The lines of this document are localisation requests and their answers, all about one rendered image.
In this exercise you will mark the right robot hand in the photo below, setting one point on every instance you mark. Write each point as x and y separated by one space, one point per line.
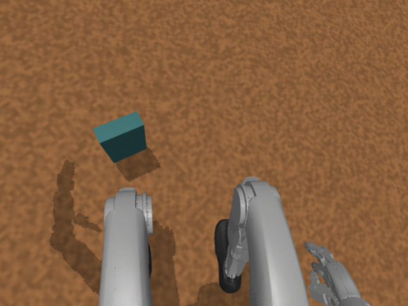
340 284

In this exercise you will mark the right robot foot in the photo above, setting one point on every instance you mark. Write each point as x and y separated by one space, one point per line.
227 284

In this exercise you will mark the carton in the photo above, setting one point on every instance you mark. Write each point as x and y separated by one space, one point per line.
122 137

